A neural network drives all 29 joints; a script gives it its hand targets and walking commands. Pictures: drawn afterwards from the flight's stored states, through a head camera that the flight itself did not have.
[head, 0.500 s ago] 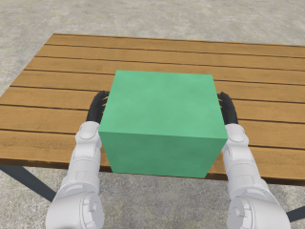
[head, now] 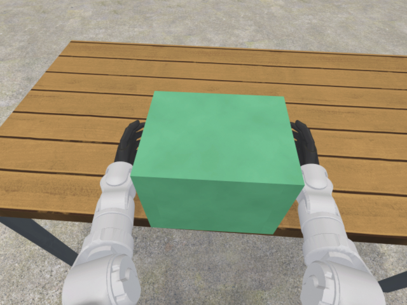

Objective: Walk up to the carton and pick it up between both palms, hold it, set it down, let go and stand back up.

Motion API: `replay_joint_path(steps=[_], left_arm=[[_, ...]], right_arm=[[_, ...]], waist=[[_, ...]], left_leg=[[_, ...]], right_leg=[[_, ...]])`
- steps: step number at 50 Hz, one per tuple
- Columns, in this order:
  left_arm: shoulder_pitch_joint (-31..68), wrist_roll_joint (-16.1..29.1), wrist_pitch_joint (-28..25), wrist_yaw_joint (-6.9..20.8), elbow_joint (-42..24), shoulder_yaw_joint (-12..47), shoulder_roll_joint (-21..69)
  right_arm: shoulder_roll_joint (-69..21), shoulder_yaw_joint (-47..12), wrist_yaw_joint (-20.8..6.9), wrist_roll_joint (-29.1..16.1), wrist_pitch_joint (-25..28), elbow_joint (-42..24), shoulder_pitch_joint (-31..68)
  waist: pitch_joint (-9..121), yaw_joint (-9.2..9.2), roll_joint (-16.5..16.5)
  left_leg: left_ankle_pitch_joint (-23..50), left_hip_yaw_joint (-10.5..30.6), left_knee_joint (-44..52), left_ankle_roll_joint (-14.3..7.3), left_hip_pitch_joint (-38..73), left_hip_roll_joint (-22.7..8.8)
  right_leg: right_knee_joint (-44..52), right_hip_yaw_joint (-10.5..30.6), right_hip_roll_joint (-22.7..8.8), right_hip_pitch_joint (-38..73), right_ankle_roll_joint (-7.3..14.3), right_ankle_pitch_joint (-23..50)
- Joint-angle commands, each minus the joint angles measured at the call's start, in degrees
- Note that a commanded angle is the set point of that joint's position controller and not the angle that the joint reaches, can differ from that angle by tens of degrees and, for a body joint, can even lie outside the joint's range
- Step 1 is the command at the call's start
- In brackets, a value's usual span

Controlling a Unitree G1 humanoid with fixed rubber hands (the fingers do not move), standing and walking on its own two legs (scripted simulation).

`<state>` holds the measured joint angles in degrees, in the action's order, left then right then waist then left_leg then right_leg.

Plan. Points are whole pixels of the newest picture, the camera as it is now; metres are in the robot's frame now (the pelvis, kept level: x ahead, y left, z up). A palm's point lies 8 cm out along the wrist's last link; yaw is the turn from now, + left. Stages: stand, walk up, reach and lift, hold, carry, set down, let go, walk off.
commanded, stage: set down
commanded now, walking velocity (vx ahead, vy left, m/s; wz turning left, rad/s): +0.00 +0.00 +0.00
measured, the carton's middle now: (215, 164) +0.40 +0.01 +0.04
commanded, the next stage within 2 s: none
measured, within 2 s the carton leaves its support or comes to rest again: neither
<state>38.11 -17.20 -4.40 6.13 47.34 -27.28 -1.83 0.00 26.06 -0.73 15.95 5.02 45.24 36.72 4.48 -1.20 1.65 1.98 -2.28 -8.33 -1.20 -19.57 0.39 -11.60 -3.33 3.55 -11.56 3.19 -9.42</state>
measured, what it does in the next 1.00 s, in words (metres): stands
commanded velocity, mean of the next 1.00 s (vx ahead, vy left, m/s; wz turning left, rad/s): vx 0.00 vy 0.00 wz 0.00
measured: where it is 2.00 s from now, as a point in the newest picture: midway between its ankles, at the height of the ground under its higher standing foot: outside the picture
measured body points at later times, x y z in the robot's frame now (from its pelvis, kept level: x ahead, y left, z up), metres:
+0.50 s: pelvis +0.00 +0.01 -0.01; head +0.06 +0.03 +0.44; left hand +0.42 +0.21 +0.02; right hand +0.43 -0.17 +0.06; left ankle +0.06 +0.11 -0.75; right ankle -0.05 -0.07 -0.75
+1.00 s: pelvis +0.00 +0.03 -0.01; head +0.05 +0.04 +0.44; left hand +0.41 +0.27 +0.05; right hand +0.43 -0.20 +0.07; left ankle +0.06 +0.11 -0.75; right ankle -0.05 -0.07 -0.75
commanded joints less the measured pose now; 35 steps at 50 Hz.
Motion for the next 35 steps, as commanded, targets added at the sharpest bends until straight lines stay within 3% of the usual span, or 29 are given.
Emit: replay_joint_path(steps=[1,6,12,14,16,17,18,21,22,26,29,32,33,35], left_arm=[[25.31,-1.25,-2.8,0.29,-4.97,7.87,12.62],[24.14,-1.59,-3.49,0.17,-4.15,6.05,8.99],[24.55,2.43,-6.13,-2.58,-3.84,5.35,1.14],[26.0,6.81,-7.42,-5.35,-2.88,7.16,-7.88],[25.83,11.99,-9.04,-8.1,-1.11,10.91,-12.01],[27.82,14.77,-9.66,-8.81,0.09,12.86,-12.92],[26.29,16.46,-9.61,-8.8,3.08,13.62,-13.84],[27.48,20.53,-10.52,-8.9,3.98,15.44,-16.96],[28.38,21.94,-11.19,-8.97,3.14,16.14,-17.9],[27.2,22.36,-12.29,-9.72,2.63,16.04,-20.17],[24.69,23.51,-11.29,-9.21,2.82,15.95,-22.21],[24.35,25.46,-10.91,-8.62,2.25,17.9,-21.47],[24.35,26.16,-10.44,-8.68,0.71,18.78,-21.96],[24.14,27.91,-9.86,-8.61,-0.61,20.55,-21.41]], right_arm=[[-18.2,-13.38,-4.52,0.5,1.02,-5.46,28.86],[-15.41,-14.19,-3.5,-1.45,0.29,-4.85,27.49],[-6.55,-14.94,-1.24,-5.82,1.68,-5.69,29.62],[1.11,-16.35,1.14,-9.77,1.87,-6.25,31.78],[6.62,-20.76,3.25,-16.72,2.57,-2.94,32.12],[8.1,-22.84,3.77,-19.67,2.63,-1.13,34.69],[8.55,-24.81,4.21,-23.19,2.57,2.32,33.0],[13.1,-27.94,4.92,-28.65,3.39,4.48,35.25],[14.92,-27.58,5.08,-29.15,4.18,4.03,36.06],[19.53,-28.56,4.71,-33.13,5.84,8.42,34.54],[23.65,-30.35,4.1,-35.8,6.01,9.28,33.78],[26.37,-29.95,3.48,-36.43,6.34,8.79,34.51],[28.16,-29.85,3.14,-36.88,6.42,7.39,35.63],[29.35,-29.42,2.38,-36.39,6.22,6.82,35.52]], waist=[[22.04,-1.58,0.97],[22.32,-2.18,1.16],[28.63,-3.74,0.77],[31.92,-4.33,2.55],[34.89,-4.18,0.75],[36.24,-4.93,-0.05],[35.54,-4.87,-0.74],[42.31,-5.18,-1.35],[44.94,-4.18,-1.62],[47.16,-4.72,-5.38],[46.94,-4.93,-4.24],[47.16,-3.74,-2.77],[48.58,-3.95,-4.7],[49.0,-2.87,-4.45]], left_leg=[[2.26,2.6,-4.52,-1.08,20.14,-1.08],[3.36,2.64,-4.22,-1.49,16.83,-0.63],[4.73,1.68,-5.33,-1.57,16.28,-0.54],[4.09,1.21,-5.93,-1.9,13.98,-0.76],[5.21,0.26,-7.58,-1.73,11.98,-1.33],[4.48,0.2,-8.11,-2.16,10.92,-1.46],[5.43,-0.13,-9.24,-2.19,9.22,-1.61],[7.33,0.1,-11.45,-2.63,7.91,-1.82],[9.31,0.54,-12.39,-2.56,9.05,-2.13],[18.9,1.08,-17.2,-0.32,17.35,-2.27],[22.96,1.71,-18.56,0.27,21.89,-2.72],[26.05,2.99,-20.03,1.86,26.73,-3.17],[27.01,3.16,-20.42,2.6,28.71,-2.89],[27.81,4.11,-20.84,3.45,32.23,-3.69]], right_leg=[[0.66,1.69,-3.52,-1.97,-6.38,15.18],[-1.08,2.28,-3.61,0.11,-6.85,19.67],[-2.14,2.72,-3.32,-1.35,-6.41,20.28],[-3.44,3.18,-3.35,-3.17,-6.7,19.81],[-4.91,4.39,-3.22,-3.95,-5.89,20.33],[-5.66,5.2,-3.31,-5.56,-5.46,19.97],[-6.39,5.98,-3.45,-4.84,-5.49,21.11],[-8.18,7.01,-3.73,-5.05,-5.98,22.55],[-8.67,6.82,-3.4,-6.21,-6.12,24.06],[-8.65,6.25,-2.22,-15.35,-5.16,23.72],[-7.91,6.22,-1.34,-17.45,-5.07,24.46],[-6.32,5.42,-0.56,-22.57,-4.79,22.79],[-5.59,5.6,-0.27,-23.97,-4.42,22.08],[-4.33,5.08,0.36,-28.12,-3.95,18.68]])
